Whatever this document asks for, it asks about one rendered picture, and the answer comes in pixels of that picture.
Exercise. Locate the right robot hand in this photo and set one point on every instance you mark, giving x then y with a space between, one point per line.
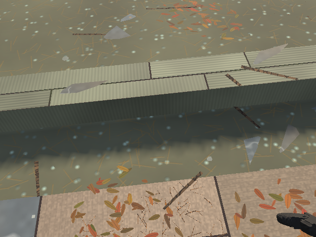
305 222

